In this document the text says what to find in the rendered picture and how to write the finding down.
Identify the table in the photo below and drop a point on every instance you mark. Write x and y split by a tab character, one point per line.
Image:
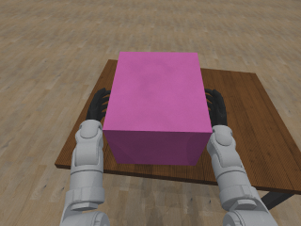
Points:
269	154

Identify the robot right forearm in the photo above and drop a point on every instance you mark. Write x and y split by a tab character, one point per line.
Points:
236	192

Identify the left robot hand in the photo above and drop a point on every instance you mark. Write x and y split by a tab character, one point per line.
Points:
96	106

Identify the right robot hand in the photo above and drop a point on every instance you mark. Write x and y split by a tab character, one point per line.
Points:
218	113

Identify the carton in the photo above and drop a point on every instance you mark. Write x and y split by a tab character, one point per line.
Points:
157	112

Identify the left robot upper arm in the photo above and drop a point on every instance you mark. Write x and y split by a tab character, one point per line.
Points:
95	218

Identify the right robot upper arm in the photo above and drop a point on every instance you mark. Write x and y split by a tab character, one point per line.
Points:
248	218

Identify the robot left forearm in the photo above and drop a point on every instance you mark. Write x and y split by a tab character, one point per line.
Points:
86	190

